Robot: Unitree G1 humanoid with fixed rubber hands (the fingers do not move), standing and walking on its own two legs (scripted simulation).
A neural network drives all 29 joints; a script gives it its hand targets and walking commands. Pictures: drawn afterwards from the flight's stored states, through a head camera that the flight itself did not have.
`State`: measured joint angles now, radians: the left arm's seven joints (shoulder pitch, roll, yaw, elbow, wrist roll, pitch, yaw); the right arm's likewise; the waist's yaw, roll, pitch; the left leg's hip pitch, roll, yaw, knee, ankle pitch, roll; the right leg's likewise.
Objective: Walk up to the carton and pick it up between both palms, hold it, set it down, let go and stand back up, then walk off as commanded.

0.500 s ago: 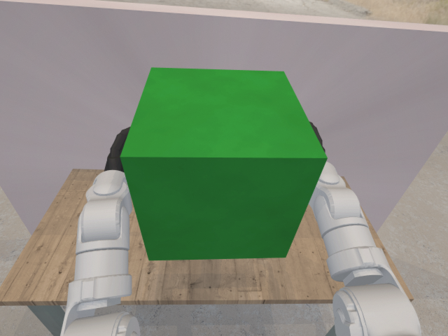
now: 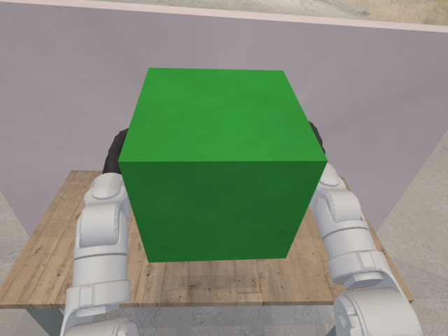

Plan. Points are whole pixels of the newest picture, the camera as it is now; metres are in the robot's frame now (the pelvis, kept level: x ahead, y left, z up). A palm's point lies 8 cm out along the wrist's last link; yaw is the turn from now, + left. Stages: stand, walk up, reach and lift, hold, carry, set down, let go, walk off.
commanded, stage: hold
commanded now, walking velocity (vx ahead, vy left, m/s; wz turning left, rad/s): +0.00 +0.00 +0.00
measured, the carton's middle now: (217, 163) +0.38 +0.00 +0.17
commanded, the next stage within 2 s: set down in 0.04 s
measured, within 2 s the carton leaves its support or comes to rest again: neither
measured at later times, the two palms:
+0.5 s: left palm (113, 190) +0.35 +0.18 +0.13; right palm (300, 190) +0.35 -0.16 +0.13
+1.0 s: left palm (125, 196) +0.37 +0.17 +0.09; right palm (298, 189) +0.37 -0.17 +0.10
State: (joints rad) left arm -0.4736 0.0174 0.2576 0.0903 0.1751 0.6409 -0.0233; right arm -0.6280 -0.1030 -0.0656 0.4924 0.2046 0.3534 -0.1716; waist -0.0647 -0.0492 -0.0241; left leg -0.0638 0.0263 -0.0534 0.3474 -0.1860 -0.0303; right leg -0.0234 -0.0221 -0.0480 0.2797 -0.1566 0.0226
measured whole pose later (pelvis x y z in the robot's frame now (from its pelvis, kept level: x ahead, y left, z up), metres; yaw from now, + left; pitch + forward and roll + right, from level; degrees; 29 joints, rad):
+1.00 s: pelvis +0.02 +0.00 +0.00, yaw +1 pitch -5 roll -1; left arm -0.41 0.01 0.23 0.39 0.19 0.20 -0.03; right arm -0.48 -0.03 -0.15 0.69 0.02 -0.08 -0.14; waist -0.02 -0.06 0.03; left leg -0.05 0.02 -0.06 0.34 -0.21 -0.03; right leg 0.00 -0.02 -0.06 0.25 -0.17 0.03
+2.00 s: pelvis +0.02 +0.01 +0.00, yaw -1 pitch +8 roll -1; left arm -0.56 0.06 0.26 1.04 0.17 -0.30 0.00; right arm -0.55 0.02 -0.41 1.00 -0.24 -0.37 -0.11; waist -0.01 -0.03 -0.07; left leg -0.31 0.03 -0.03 0.34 -0.18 -0.02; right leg -0.25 -0.02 -0.03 0.23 -0.12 0.03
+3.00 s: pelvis +0.01 +0.01 -0.03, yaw -2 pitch +25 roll -2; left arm -0.71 0.12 0.18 1.48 0.02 -0.70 0.05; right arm -0.62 -0.01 -0.45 1.21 -0.26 -0.61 -0.11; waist -0.04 0.04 -0.19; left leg -0.79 0.03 -0.05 0.64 -0.27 -0.02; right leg -0.74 -0.02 -0.04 0.53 -0.22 0.04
